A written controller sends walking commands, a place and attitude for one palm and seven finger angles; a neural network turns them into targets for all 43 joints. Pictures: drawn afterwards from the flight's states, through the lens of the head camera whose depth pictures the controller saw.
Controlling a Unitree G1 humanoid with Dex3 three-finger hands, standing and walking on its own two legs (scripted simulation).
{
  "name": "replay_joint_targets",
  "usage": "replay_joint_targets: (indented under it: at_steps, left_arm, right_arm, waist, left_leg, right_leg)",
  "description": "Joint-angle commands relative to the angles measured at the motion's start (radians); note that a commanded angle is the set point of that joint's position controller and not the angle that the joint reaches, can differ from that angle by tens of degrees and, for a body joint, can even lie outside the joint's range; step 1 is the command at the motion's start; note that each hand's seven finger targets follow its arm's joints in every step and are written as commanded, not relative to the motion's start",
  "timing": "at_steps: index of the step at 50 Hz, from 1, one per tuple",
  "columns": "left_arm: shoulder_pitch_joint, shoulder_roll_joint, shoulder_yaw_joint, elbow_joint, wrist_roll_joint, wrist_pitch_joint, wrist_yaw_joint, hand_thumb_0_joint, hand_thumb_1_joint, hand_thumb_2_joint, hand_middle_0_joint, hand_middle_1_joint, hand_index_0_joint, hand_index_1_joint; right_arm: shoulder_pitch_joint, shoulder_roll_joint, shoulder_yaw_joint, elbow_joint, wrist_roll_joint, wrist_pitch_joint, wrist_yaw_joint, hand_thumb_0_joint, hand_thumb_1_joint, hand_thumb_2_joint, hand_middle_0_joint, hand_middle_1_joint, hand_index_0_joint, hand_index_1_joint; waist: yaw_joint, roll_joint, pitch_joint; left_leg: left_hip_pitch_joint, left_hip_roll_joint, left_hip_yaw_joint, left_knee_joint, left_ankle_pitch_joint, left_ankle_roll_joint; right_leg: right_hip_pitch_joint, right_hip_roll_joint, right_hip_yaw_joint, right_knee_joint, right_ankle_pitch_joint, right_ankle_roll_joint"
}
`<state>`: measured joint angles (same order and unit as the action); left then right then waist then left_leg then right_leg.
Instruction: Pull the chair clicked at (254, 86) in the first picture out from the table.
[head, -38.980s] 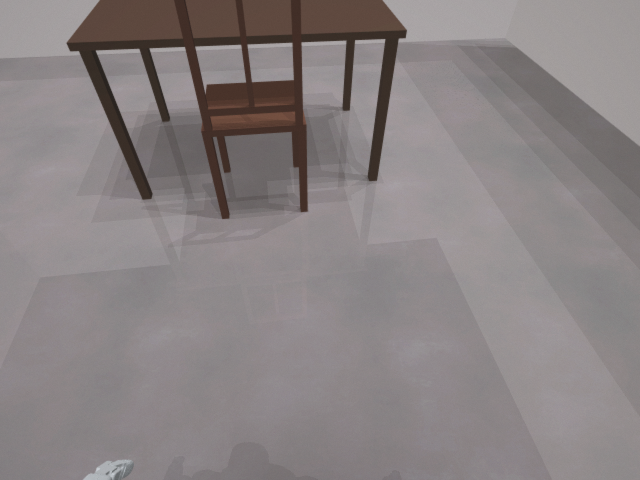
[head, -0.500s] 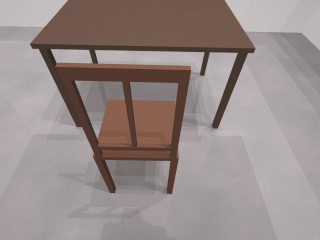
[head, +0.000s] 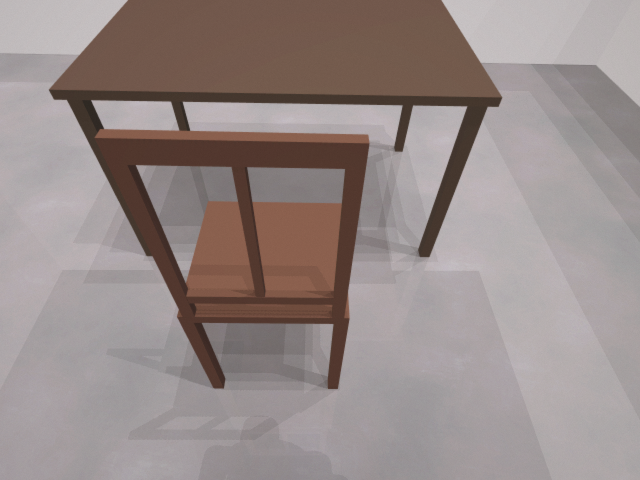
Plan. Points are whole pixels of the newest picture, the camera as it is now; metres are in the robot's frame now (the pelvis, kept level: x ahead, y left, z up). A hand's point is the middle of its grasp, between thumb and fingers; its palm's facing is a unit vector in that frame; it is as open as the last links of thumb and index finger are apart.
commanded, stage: look again from close up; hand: left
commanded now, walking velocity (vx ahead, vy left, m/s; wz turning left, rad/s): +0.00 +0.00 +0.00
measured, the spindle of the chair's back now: (251, 240) +0.51 +0.15 -0.06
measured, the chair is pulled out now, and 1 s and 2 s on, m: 0.35 0.35 0.35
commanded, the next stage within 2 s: shuffle to correct the standing spot in 0.12 s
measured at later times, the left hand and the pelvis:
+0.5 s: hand out of the picture +0.00 +0.16 -0.18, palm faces +0.01 -0.98 -0.18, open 7.4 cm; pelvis +0.03 -0.01 +0.00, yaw +0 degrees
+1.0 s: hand out of the picture +0.09 +0.14 -0.18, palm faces +0.06 -0.98 -0.21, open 7.3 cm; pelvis +0.09 -0.04 -0.01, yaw +0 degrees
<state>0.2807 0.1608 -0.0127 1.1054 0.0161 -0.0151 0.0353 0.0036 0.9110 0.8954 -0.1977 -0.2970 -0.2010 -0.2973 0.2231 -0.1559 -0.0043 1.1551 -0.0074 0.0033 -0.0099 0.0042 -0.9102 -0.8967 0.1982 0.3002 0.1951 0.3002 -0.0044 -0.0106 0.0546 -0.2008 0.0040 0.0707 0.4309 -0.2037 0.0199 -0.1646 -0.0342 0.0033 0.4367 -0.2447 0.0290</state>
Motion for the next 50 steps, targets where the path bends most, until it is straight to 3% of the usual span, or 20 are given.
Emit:
replay_joint_targets:
  at_steps: [1,11,16,19,22,26,28,29,32,34,36,37,38,39,40,41,42,46,48,50]
  left_arm:
    - [0.073,0.107,0.020,-0.024,0.001,-0.009,0.009,0.000,0.900,0.900,-0.200,-0.300,-0.200,-0.300]
    - [0.088,0.096,0.022,-0.015,0.001,-0.009,0.010,0.000,0.900,0.900,-0.200,-0.300,-0.200,-0.300]
    - [0.095,0.079,0.025,-0.006,0.012,0.004,-0.002,0.000,0.900,0.900,-0.200,-0.300,-0.200,-0.300]
    - [0.116,0.068,0.034,-0.014,0.019,0.012,-0.014,0.000,0.900,0.900,-0.200,-0.300,-0.200,-0.300]
    - [0.142,0.056,0.040,-0.021,0.019,0.012,-0.024,0.000,0.900,0.900,-0.200,-0.300,-0.200,-0.300]
    - [0.187,0.076,0.051,-0.014,0.012,0.001,-0.026,0.000,0.900,0.900,-0.200,-0.300,-0.200,-0.300]
    - [0.242,0.114,0.066,0.005,0.009,-0.007,-0.018,0.000,0.900,0.900,-0.200,-0.300,-0.200,-0.300]
    - [0.273,0.131,0.071,0.014,0.008,-0.008,-0.012,0.000,0.900,0.900,-0.200,-0.300,-0.200,-0.300]
    - [0.312,0.103,0.071,0.024,0.017,-0.016,0.004,0.000,0.900,0.900,-0.200,-0.300,-0.200,-0.300]
    - [0.265,0.092,0.064,0.017,0.019,-0.017,0.015,0.000,0.900,0.900,-0.200,-0.300,-0.200,-0.300]
    - [0.160,0.085,0.050,-0.012,0.004,-0.016,0.016,0.000,0.900,0.900,-0.200,-0.300,-0.200,-0.300]
    - [0.137,0.086,0.052,-0.024,-0.006,-0.014,0.016,0.000,0.900,0.900,-0.200,-0.300,-0.200,-0.300]
    - [0.144,0.069,0.046,-0.032,-0.018,-0.013,0.014,0.000,0.900,0.900,-0.200,-0.300,-0.200,-0.300]
    - [0.153,0.033,0.037,-0.034,-0.021,-0.009,0.020,0.000,0.900,0.900,-0.200,-0.300,-0.200,-0.300]
    - [0.156,0.031,0.040,-0.032,-0.008,0.002,0.025,0.000,0.900,0.900,-0.200,-0.300,-0.200,-0.300]
    - [0.157,0.025,0.040,-0.029,-0.005,0.016,0.026,0.000,0.900,0.900,-0.200,-0.300,-0.200,-0.300]
    - [0.140,0.032,0.038,-0.021,-0.001,0.024,0.026,0.000,0.900,0.900,-0.200,-0.300,-0.200,-0.300]
    - [0.169,0.034,0.043,-0.021,0.004,0.031,0.019,0.000,0.900,0.900,-0.200,-0.300,-0.200,-0.300]
    - [0.174,0.047,0.051,-0.040,0.010,0.033,0.016,0.000,0.900,0.900,-0.200,-0.300,-0.200,-0.300]
    - [0.142,0.079,0.058,-0.069,0.016,0.030,0.014,0.000,0.900,0.900,-0.200,-0.300,-0.200,-0.300]
  right_arm:
    - [0.042,-0.108,-0.018,-0.031,0.004,-0.010,-0.004,0.000,-0.900,-0.900,0.200,0.300,0.200,0.300]
    - [0.049,-0.102,-0.015,-0.025,0.005,-0.016,-0.009,0.000,-0.900,-0.900,0.200,0.300,0.200,0.300]
    - [0.073,-0.125,-0.029,-0.017,-0.005,-0.004,-0.009,0.000,-0.900,-0.900,0.200,0.300,0.200,0.300]
    - [0.080,-0.155,-0.046,-0.031,-0.009,0.000,-0.012,0.000,-0.900,-0.900,0.200,0.300,0.200,0.300]
    - [0.089,-0.158,-0.056,-0.038,-0.009,-0.006,-0.017,0.000,-0.900,-0.900,0.200,0.300,0.200,0.300]
    - [0.087,-0.114,-0.051,-0.053,-0.007,-0.018,-0.022,0.000,-0.900,-0.900,0.200,0.300,0.200,0.300]
    - [0.064,-0.073,-0.038,-0.072,-0.008,-0.027,-0.024,0.000,-0.900,-0.900,0.200,0.300,0.200,0.300]
    - [0.036,-0.061,-0.036,-0.088,-0.011,-0.029,-0.023,0.000,-0.900,-0.900,0.200,0.300,0.200,0.300]
    - [-0.036,-0.056,-0.038,-0.117,-0.008,-0.037,-0.026,0.000,-0.900,-0.900,0.200,0.300,0.200,0.300]
    - [-0.033,-0.032,-0.024,-0.114,0.000,-0.035,-0.028,0.000,-0.900,-0.900,0.200,0.300,0.200,0.300]
    - [0.077,-0.018,-0.016,-0.068,0.007,-0.033,-0.034,0.000,-0.900,-0.900,0.200,0.300,0.200,0.300]
    - [0.172,-0.053,-0.023,-0.040,0.002,-0.039,-0.040,0.000,-0.900,-0.900,0.200,0.300,0.200,0.300]
    - [0.208,-0.119,-0.034,-0.035,-0.002,-0.043,-0.047,0.000,-0.900,-0.900,0.200,0.300,0.200,0.300]
    - [0.207,-0.137,-0.035,-0.033,0.005,-0.038,-0.047,0.000,-0.900,-0.900,0.200,0.300,0.200,0.300]
    - [0.168,-0.136,-0.035,-0.041,0.004,-0.026,-0.040,0.000,-0.900,-0.900,0.200,0.300,0.200,0.300]
    - [0.096,-0.132,-0.026,-0.061,0.004,-0.029,-0.043,0.000,-0.900,-0.900,0.200,0.300,0.200,0.300]
    - [0.058,-0.116,-0.021,-0.075,0.005,-0.028,-0.046,0.000,-0.900,-0.900,0.200,0.300,0.200,0.300]
    - [-0.003,-0.136,-0.040,-0.109,0.002,-0.009,-0.045,0.000,-0.900,-0.900,0.200,0.300,0.200,0.300]
    - [-0.016,-0.158,-0.054,-0.128,0.001,0.001,-0.041,0.000,-0.900,-0.900,0.200,0.300,0.200,0.300]
    - [-0.038,-0.139,-0.061,-0.150,0.002,0.011,-0.034,0.000,-0.900,-0.900,0.200,0.300,0.200,0.300]
  waist:
    - [0.001,-0.006,0.018]
    - [0.003,0.010,0.005]
    - [-0.007,0.037,0.073]
    - [-0.003,0.104,0.108]
    - [0.004,0.099,0.099]
    - [0.018,-0.017,0.062]
    - [0.036,-0.186,0.016]
    - [0.050,-0.249,0.018]
    - [0.069,-0.128,0.026]
    - [0.044,-0.062,0.010]
    - [-0.038,-0.041,-0.016]
    - [-0.067,-0.013,-0.072]
    - [-0.065,0.100,-0.119]
    - [-0.046,0.203,-0.128]
    - [-0.030,0.141,-0.083]
    - [0.003,0.178,-0.014]
    - [0.007,0.165,0.031]
    - [0.029,0.087,-0.021]
    - [0.032,0.060,-0.064]
    - [0.028,-0.007,-0.051]
  left_leg:
    - [0.029,0.087,-0.106,-0.094,0.017,-0.003]
    - [0.042,0.093,-0.107,-0.093,0.086,0.000]
    - [-0.010,0.128,-0.166,-0.189,-0.318,0.017]
    - [-0.067,0.180,-0.233,-0.255,-0.466,0.049]
    - [-0.064,0.201,-0.249,-0.234,-0.430,0.072]
    - [-0.083,0.127,-0.130,-0.049,-0.215,0.046]
    - [-0.192,0.037,0.017,0.170,-0.103,0.013]
    - [-0.279,0.021,0.054,0.266,-0.212,-0.001]
    - [-0.415,0.045,0.017,0.465,-0.368,0.000]
    - [-0.346,0.040,0.011,0.338,-0.317,-0.009]
    - [-0.047,0.008,0.033,0.044,-0.032,-0.015]
    - [0.129,0.034,0.001,-0.016,0.286,0.001]
    - [0.269,0.171,-0.144,0.031,0.645,0.066]
    - [0.257,0.305,-0.240,-0.008,0.946,0.159]
    - [0.138,0.307,-0.169,-0.053,0.859,0.171]
    - [0.064,0.315,-0.214,-0.074,0.827,0.182]
    - [0.000,0.309,-0.213,-0.100,0.765,0.180]
    - [0.074,0.262,-0.163,-0.034,0.731,0.158]
    - [0.062,0.236,-0.149,0.010,0.580,0.122]
    - [-0.003,0.157,-0.112,0.054,0.299,0.057]
  right_leg:
    - [-0.078,-0.067,0.065,-0.106,0.034,-0.034]
    - [-0.053,-0.067,0.053,-0.094,0.093,-0.031]
    - [-0.118,-0.025,0.001,-0.051,-0.158,-0.033]
    - [-0.136,0.000,-0.054,0.033,-0.168,-0.033]
    - [-0.137,-0.002,-0.061,0.054,-0.127,-0.041]
    - [-0.060,-0.050,0.037,-0.052,-0.078,-0.075]
    - [0.093,-0.135,0.159,-0.109,0.107,-0.123]
    - [0.158,-0.200,0.224,-0.123,0.264,-0.165]
    - [0.267,-0.256,0.237,-0.058,0.693,-0.269]
    - [0.258,-0.236,0.182,0.000,0.872,-0.240]
    - [0.095,-0.156,0.077,0.090,0.908,-0.158]
    - [0.019,-0.099,0.039,0.184,0.789,-0.102]
    - [-0.117,-0.031,0.002,0.258,0.483,-0.046]
    - [-0.143,0.006,-0.026,0.329,-0.126,-0.018]
    - [-0.092,0.000,0.003,0.373,-0.333,-0.027]
    - [-0.113,-0.005,0.017,0.383,-0.348,-0.019]
    - [-0.105,-0.026,0.019,0.383,-0.325,-0.016]
    - [-0.099,-0.023,-0.021,0.219,-0.134,-0.010]
    - [-0.072,-0.013,-0.014,0.135,-0.004,-0.015]
    - [-0.069,-0.047,0.070,0.036,0.220,-0.037]
